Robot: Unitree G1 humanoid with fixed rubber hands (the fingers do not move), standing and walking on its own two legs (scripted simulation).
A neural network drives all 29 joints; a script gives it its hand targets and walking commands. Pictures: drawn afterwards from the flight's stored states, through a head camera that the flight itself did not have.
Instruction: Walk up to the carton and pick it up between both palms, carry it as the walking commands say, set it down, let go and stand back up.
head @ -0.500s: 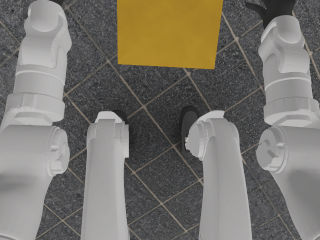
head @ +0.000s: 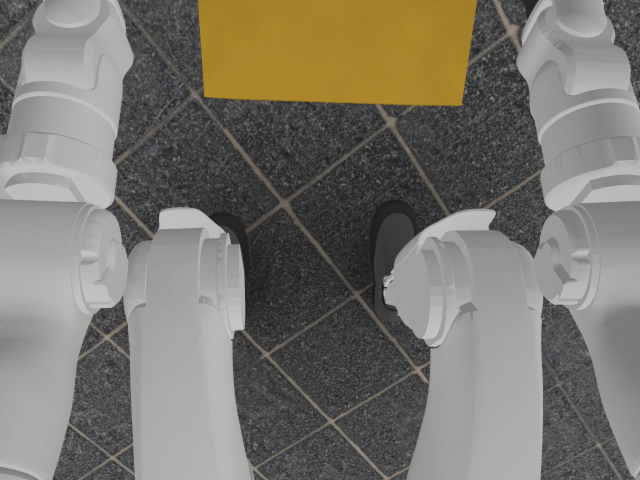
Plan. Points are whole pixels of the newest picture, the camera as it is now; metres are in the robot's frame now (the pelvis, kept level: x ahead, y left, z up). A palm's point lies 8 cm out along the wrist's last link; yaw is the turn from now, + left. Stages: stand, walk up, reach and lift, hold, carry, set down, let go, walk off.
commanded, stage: reach and lift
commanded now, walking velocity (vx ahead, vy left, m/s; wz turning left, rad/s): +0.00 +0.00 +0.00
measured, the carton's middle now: out of the picture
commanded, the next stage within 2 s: none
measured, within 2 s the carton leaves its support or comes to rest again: leaves its support in 1.80 s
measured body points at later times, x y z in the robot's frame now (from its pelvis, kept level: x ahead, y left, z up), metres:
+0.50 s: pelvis +0.01 +0.00 -0.02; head +0.39 +0.00 +0.19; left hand +0.54 +0.21 -0.24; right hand +0.54 -0.20 -0.24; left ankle +0.12 +0.15 -0.36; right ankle +0.14 -0.12 -0.36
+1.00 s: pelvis +0.01 +0.00 -0.02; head +0.39 +0.00 +0.19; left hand +0.56 +0.17 -0.23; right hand +0.55 -0.17 -0.24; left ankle +0.12 +0.15 -0.36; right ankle +0.14 -0.12 -0.36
